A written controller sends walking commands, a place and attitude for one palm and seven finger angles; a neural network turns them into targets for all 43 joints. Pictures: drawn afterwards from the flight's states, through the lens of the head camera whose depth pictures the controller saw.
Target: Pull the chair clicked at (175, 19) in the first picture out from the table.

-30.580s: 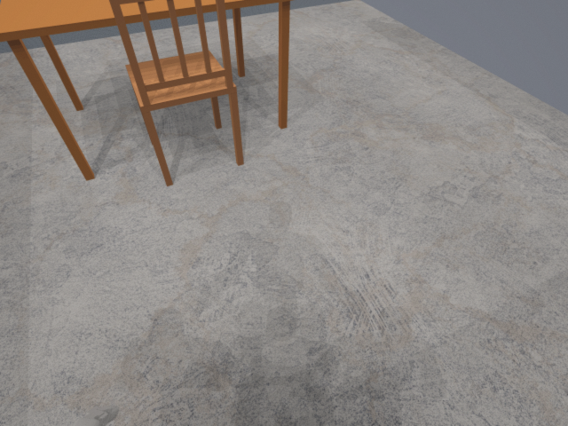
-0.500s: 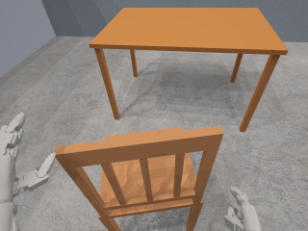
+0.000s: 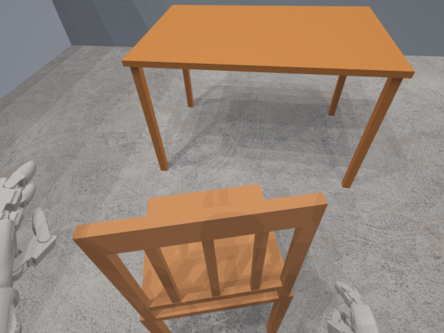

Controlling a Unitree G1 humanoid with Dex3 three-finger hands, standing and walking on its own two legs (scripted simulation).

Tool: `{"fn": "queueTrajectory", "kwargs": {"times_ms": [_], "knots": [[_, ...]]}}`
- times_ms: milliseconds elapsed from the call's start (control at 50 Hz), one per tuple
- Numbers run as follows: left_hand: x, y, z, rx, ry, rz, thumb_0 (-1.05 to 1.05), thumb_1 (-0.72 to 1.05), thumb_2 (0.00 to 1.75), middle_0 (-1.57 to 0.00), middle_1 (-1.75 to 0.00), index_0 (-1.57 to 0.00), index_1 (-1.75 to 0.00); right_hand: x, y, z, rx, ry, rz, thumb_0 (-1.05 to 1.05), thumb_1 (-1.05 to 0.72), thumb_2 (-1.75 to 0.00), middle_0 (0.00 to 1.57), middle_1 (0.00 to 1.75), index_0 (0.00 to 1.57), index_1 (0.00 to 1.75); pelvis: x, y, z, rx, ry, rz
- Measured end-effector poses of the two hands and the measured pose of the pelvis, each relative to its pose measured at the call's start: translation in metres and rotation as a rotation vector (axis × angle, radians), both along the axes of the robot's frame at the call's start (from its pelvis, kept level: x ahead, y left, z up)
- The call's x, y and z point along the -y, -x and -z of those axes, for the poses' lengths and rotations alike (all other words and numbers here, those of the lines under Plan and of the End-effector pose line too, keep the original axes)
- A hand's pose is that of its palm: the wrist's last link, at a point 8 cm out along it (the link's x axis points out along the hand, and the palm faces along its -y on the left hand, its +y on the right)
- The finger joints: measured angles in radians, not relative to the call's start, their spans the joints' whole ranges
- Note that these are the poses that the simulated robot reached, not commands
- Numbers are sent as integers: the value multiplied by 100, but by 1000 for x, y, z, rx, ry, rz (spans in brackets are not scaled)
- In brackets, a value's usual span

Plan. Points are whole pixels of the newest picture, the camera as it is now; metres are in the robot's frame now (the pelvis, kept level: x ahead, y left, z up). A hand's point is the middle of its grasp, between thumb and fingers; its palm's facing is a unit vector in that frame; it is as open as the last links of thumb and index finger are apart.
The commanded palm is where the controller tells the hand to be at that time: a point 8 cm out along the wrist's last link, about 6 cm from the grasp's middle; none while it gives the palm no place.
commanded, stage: step back with the hand held close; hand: left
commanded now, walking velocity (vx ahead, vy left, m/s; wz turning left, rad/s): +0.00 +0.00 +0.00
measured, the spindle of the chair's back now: (212, 269) +0.27 +0.07 -0.08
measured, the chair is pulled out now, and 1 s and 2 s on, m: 0.67 0.67 0.67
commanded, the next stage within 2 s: stop stepping back and stand still in 1.22 s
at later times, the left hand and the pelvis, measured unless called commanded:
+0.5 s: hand (31, 277) +0.14 +0.26 +0.15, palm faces +0.34 -0.76 -0.56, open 7.4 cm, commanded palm +0.09 +0.30 +0.18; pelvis -0.06 +0.01 +0.00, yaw -1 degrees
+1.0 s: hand out of the picture +0.07 +0.30 +0.16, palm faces +0.46 -0.70 -0.55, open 7.4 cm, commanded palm +0.01 +0.32 +0.18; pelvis -0.13 +0.02 -0.02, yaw +1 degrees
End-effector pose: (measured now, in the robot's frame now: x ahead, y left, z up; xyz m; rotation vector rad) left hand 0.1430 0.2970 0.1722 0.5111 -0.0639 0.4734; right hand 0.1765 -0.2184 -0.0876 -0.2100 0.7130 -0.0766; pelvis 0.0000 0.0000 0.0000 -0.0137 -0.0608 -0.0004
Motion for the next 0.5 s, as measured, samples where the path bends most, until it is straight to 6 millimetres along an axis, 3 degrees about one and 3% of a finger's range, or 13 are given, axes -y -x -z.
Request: {"fn": "queueTrajectory", "kwargs": {"times_ms": [120, 220, 300, 400, 500], "knots": [[-4, 2, -4, 28, 5, -1, 2, 89, 90, -21, -30, -22, -31, -7, -1, -3, 12, -12, -9, 1, -90, -90, 20, 30, 20, 30, -2, 5, 0, 5, 0, 1], [-11, -5, -21, 80, -70, 39, 2, 89, 90, -21, -30, -22, -31, -6, 7, -7, 10, -5, 10, 1, -90, -90, 20, 30, 20, 30, -3, 19, -1, -21, -1, 18], [-2, -5, -13, 21, -84, 101, 2, 90, 90, -21, -30, -21, -30, 1, 21, -8, 4, -3, 54, 1, -90, -90, 20, 30, 20, 30, -7, 30, -2, -43, -9, 32], [6, 15, 1, -76, -86, 156, 2, 89, 90, -21, -30, -22, -31, 9, 47, -4, -20, 4, 118, 1, -90, -90, 20, 30, 20, 30, -10, 44, 0, -57, -17, 33], [0, 45, -3, -44, -111, 123, 2, 89, 90, -22, -30, -22, -31, 13, 74, -1, -47, 27, 125, 1, -90, -90, 20, 30, 20, 30, -5, 60, 2, -54, -18, 21]]}}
